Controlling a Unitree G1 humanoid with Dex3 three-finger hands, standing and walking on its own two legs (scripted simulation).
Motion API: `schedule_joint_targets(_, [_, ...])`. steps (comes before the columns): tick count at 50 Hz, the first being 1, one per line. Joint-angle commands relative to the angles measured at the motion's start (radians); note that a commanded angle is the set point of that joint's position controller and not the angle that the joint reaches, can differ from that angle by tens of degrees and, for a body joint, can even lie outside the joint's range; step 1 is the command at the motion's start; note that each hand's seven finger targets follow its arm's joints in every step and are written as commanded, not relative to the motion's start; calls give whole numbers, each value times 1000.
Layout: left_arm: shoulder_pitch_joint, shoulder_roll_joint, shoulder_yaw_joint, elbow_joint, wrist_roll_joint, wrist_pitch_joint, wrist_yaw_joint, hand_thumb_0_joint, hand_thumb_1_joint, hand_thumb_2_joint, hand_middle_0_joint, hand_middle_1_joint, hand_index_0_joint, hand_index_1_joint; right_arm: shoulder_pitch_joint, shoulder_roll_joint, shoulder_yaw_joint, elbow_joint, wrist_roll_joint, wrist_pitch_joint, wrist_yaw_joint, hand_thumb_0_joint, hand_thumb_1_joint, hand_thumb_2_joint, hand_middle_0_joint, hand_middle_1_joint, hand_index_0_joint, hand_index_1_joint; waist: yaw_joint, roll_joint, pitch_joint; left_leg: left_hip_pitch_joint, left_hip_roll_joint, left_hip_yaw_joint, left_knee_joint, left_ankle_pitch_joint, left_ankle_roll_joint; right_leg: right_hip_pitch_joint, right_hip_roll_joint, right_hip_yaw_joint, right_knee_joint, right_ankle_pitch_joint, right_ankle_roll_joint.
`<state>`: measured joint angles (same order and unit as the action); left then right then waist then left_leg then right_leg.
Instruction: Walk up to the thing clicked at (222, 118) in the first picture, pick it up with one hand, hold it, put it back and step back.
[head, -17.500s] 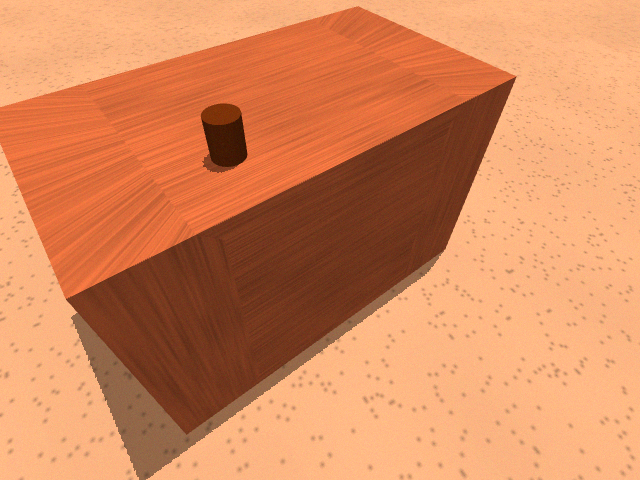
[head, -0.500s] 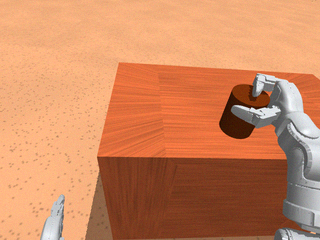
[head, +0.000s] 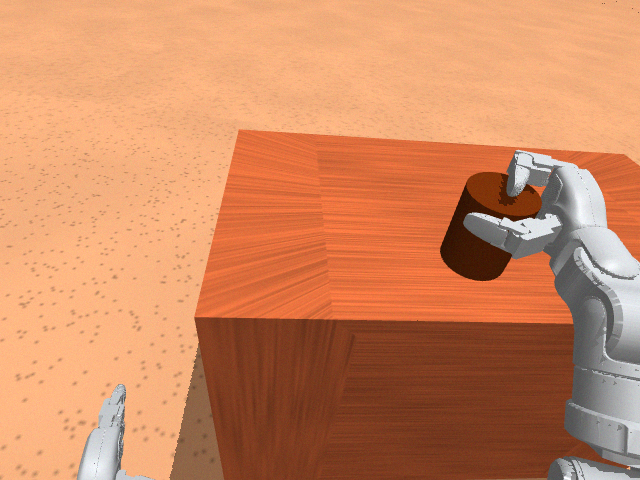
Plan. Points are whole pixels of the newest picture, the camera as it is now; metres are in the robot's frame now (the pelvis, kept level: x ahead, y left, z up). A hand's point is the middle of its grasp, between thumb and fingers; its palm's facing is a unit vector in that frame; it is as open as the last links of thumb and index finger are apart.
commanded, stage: hold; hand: right
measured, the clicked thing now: (486, 227) +0.33 -0.17 +0.22
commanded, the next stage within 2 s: crouch in 1.16 s
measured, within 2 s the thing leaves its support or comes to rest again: neither
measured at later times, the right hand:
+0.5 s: hand (506, 200) +0.32 -0.17 +0.27, palm faces +0.09 +1.00 -0.03, open 6.9 cm
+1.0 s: hand (511, 198) +0.31 -0.17 +0.27, palm faces +0.11 +0.99 -0.05, open 7.0 cm
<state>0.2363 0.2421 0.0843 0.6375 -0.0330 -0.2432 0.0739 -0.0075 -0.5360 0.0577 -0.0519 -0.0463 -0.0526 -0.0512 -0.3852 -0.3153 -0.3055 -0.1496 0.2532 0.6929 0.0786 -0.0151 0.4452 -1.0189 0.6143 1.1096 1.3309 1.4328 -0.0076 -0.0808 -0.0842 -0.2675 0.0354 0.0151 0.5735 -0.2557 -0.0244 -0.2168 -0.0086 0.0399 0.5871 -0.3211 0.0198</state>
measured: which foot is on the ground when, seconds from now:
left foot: down 0.00-1.00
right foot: down 0.00-1.00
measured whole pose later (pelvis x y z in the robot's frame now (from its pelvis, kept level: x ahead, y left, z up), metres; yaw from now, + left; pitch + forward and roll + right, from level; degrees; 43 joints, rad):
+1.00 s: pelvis -0.01 +0.01 +0.00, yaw +0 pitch -4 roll +0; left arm 0.26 0.24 0.07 0.65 -0.03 -0.25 0.08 -0.01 -0.54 0.06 -0.05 -0.04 -0.04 -0.05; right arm -0.41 -0.32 -0.31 -0.15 0.24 0.65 0.06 -0.02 0.47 -1.03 0.62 1.12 1.33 1.44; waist -0.01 -0.08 -0.08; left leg -0.28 0.03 0.01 0.58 -0.23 -0.01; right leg -0.23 -0.02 0.04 0.59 -0.30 0.03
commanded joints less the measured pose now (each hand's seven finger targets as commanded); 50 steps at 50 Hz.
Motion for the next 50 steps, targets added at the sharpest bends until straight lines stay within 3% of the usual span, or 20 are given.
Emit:
schedule_joint_targets(1, [-99,89,24,-129,-5,-61,-6,0,-551,57,-45,-45,-42,-47,-497,-218,-90,-259,17,-118,-3,0,-185,-1319,1291,1444,1336,1444,1,15,-182,40,-32,51,-76,165,19,45,19,-17,-96,230,-21])
schedule_joint_targets(6, [-187,113,27,-170,-2,-68,-8,0,-546,52,-45,-47,-45,-47,-523,-225,-83,-333,14,-130,0,0,-202,-1327,1299,1452,1344,1452,-22,-6,-197,59,-29,46,-83,127,24,25,23,-19,-101,185,-21])
schedule_joint_targets(9, [-191,100,7,-186,1,-73,-3,0,-551,54,-46,-48,-45,-49,-517,-203,-62,-322,14,-136,0,0,-221,-1313,1290,1434,1332,1434,-8,32,-219,69,-30,49,-90,105,22,32,23,-15,-103,155,-25])
schedule_joint_targets(11, [-189,132,33,-196,2,-73,9,0,-547,53,-45,-49,-46,-49,-490,-204,-77,-276,20,-125,-2,0,-201,-1326,1299,1451,1344,1451,-1,83,-215,75,-27,48,-97,107,12,32,26,-21,-97,150,-31])
schedule_joint_targets(12, [-199,158,54,-202,2,-73,12,0,-547,53,-44,-47,-44,-47,-503,-242,-109,-278,23,-125,-6,0,-192,-1311,1290,1438,1334,1438,-7,89,-222,74,-26,46,-99,90,9,28,30,-24,-94,133,-33])
schedule_joint_targets(18, [-139,121,43,-147,0,-59,10,0,-543,52,-42,-45,-41,-45,-515,-249,-122,-256,19,-122,-21,0,-186,-1297,1287,1429,1330,1429,-7,53,-151,41,-27,47,-109,49,12,0,33,-30,-110,83,-32])
schedule_joint_targets(21, [-132,81,4,-161,0,-57,1,0,-551,58,-43,-46,-40,-48,-523,-236,-105,-229,16,-122,-14,0,-157,-1293,1269,1421,1314,1421,3,80,-137,34,-22,37,-124,30,6,-13,37,-35,-107,65,-38])
schedule_joint_targets(22, [-132,100,31,-165,-4,-63,4,0,-549,55,-43,-45,-41,-47,-514,-232,-109,-221,20,-118,-11,0,-150,-1299,1273,1428,1319,1428,5,85,-143,36,-26,41,-116,50,5,-1,33,-33,-106,81,-37])
schedule_joint_targets(27, [-164,141,54,-158,-3,-70,2,0,-554,58,-44,-46,-41,-49,-579,-226,-69,-257,10,-112,-1,0,-145,-1296,1262,1420,1308,1421,11,23,-172,26,-27,40,-105,70,16,22,32,-26,-110,104,-29])
schedule_joint_targets(28, [-158,140,52,-156,-3,-70,2,0,-555,57,-44,-46,-40,-49,-568,-192,-44,-234,11,-108,1,0,-133,-1300,1260,1424,1308,1424,17,34,-174,24,-30,44,-103,84,18,34,27,-21,-111,119,-27])
schedule_joint_targets(31, [-178,102,9,-154,-4,-73,-2,0,-556,57,-44,-45,-40,-49,-553,-182,-43,-207,11,-103,3,0,-150,-1303,1270,1429,1317,1429,-2,37,-166,36,-32,50,-106,53,19,17,24,-15,-121,93,-25])
schedule_joint_targets(34, [-200,141,40,-183,1,-74,4,0,-551,55,-43,-43,-40,-46,-572,-231,-83,-213,10,-110,-4,0,-154,-1310,1285,1441,1332,1441,-4,63,-209,56,-32,53,-104,60,17,22,25,-14,-118,99,-26])
schedule_joint_targets(36, [-187,126,29,-185,2,-72,5,0,-553,55,-44,-45,-42,-48,-544,-238,-101,-175,10,-116,-12,0,-180,-1314,1290,1442,1335,1442,-4,97,-196,64,-24,50,-117,39,10,9,33,-26,-113,79,-34])
schedule_joint_targets(37, [-174,158,67,-174,2,-73,13,0,-547,53,-43,-44,-42,-45,-576,-264,-121,-221,13,-122,-21,0,-145,-1307,1281,1438,1329,1438,-8,90,-204,61,-26,46,-114,47,11,12,33,-26,-115,79,-35])
schedule_joint_targets(40, [-140,108,28,-152,3,-65,10,0,-553,58,-43,-45,-40,-48,-558,-273,-133,-237,13,-141,-33,0,-153,-1318,1291,1449,1337,1449,-12,65,-192,56,-21,38,-114,48,12,5,37,-34,-107,86,-36])
schedule_joint_targets(42, [-126,108,37,-146,3,-70,11,0,-551,59,-41,-44,-38,-47,-553,-282,-139,-264,13,-149,-38,0,-126,-1304,1277,1437,1325,1438,-12,63,-188,56,-21,34,-113,51,11,0,37,-36,-103,83,-38])
schedule_joint_targets(44, [-134,86,13,-175,0,-72,4,0,-555,62,-40,-43,-35,-47,-556,-262,-112,-293,11,-155,-35,0,-136,-1301,1283,1437,1329,1437,-8,37,-193,55,-26,36,-104,60,14,6,34,-35,-103,91,-34])
schedule_joint_targets(45, [-145,103,30,-191,-2,-73,6,0,-553,60,-39,-43,-36,-46,-559,-261,-109,-299,11,-153,-33,0,-154,-1302,1292,1440,1336,1440,-3,22,-199,53,-28,36,-102,61,15,14,31,-33,-105,92,-32])
schedule_joint_targets(48, [-151,64,-20,-163,-4,-66,-1,0,-559,61,-41,-43,-36,-49,-536,-202,-61,-250,12,-135,-15,0,-147,-1307,1285,1440,1331,1440,-3,26,-161,40,-32,41,-107,58,16,-1,26,-26,-112,95,-29])
schedule_joint_targets(50, [-191,116,24,-177,-4,-69,8,0,-560,60,-43,-44,-37,-49,-558,-208,-66,-236,20,-116,-3,0,-162,-1327,1300,1459,1348,1459,2,38,-164,43,-30,43,-113,59,12,6,27,-26,-108,95,-31])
